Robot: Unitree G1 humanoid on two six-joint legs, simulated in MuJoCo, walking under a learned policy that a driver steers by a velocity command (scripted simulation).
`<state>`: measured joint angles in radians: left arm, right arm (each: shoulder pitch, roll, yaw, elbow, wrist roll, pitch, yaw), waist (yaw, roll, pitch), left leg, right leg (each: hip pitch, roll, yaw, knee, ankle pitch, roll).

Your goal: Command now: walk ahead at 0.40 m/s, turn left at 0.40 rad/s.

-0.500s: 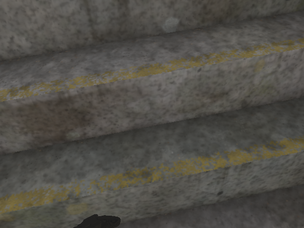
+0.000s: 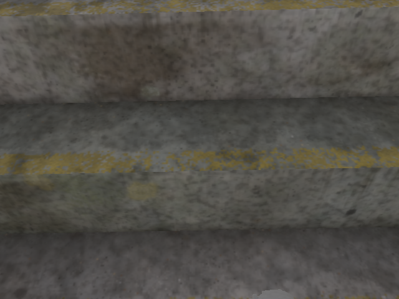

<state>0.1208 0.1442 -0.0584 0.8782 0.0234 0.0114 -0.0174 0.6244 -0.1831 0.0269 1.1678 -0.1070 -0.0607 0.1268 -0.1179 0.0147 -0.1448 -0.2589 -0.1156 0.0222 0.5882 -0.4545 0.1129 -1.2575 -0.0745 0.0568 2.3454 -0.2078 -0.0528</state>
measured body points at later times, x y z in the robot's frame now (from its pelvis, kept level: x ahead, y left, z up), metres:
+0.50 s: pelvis +0.08 +0.00 +0.18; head +0.05 +0.02 +0.63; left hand +0.08 +0.20 +0.01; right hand +0.28 -0.22 +0.11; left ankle +0.12 +0.13 -0.32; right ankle +0.10 -0.10 -0.50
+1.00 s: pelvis +0.24 +0.03 +0.25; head +0.24 +0.04 +0.70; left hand +0.46 +0.15 +0.14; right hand +0.09 -0.09 +0.10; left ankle +0.15 +0.12 -0.50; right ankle +0.35 -0.12 -0.19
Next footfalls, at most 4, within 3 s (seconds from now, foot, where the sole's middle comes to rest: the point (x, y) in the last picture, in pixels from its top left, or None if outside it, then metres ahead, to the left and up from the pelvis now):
0.30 right None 0.14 -0.11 -0.53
0.64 left None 0.19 0.12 -0.53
1.06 right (245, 283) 0.39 -0.11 -0.31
1.58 left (149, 137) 0.64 0.07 -0.09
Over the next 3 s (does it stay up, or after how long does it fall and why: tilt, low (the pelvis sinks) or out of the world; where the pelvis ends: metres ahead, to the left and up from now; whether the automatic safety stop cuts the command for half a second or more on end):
stays up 0.54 -0.18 0.66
